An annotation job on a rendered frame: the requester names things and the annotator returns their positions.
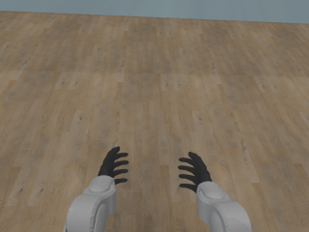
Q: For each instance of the right robot hand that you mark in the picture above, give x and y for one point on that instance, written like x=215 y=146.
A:
x=199 y=169

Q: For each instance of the left robot hand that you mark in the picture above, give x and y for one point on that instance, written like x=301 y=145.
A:
x=108 y=165

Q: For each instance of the right robot forearm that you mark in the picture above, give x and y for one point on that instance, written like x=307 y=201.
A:
x=216 y=209

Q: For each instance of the left robot forearm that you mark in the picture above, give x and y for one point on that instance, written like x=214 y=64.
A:
x=89 y=211

